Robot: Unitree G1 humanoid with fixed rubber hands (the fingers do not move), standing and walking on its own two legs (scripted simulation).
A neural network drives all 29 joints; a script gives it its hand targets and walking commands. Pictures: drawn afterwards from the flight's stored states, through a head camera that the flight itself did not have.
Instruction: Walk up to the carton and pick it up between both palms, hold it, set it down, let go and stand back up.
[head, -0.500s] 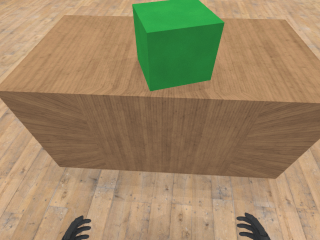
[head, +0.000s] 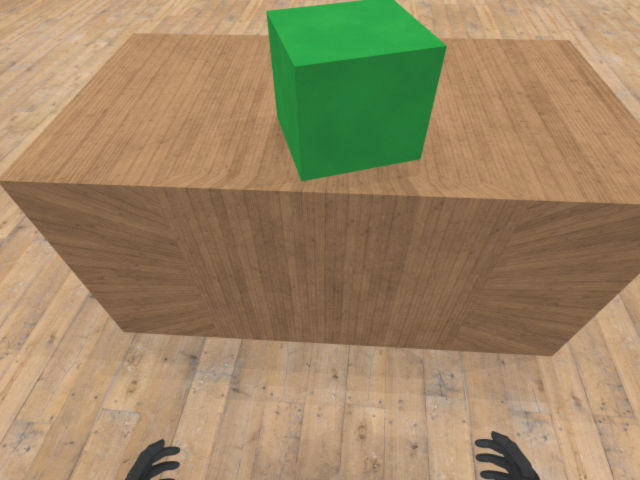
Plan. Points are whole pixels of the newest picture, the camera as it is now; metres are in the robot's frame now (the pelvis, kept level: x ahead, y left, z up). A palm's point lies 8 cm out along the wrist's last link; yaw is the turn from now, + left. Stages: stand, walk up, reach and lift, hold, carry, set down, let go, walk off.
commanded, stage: stand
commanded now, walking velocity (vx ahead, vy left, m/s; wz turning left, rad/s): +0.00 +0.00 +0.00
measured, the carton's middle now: (346, 88) +0.86 -0.07 +0.06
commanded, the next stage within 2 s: none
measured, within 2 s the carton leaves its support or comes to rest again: neither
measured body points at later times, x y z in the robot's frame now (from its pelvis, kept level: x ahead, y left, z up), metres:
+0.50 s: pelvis +0.00 +0.00 +0.00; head +0.01 +0.00 +0.45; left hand +0.12 +0.25 -0.10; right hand +0.12 -0.25 -0.10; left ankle +0.02 +0.13 -0.73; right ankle +0.02 -0.12 -0.73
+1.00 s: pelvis +0.01 +0.00 +0.00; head +0.01 +0.00 +0.45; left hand +0.13 +0.25 -0.10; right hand +0.13 -0.25 -0.10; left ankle +0.02 +0.13 -0.73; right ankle +0.02 -0.12 -0.73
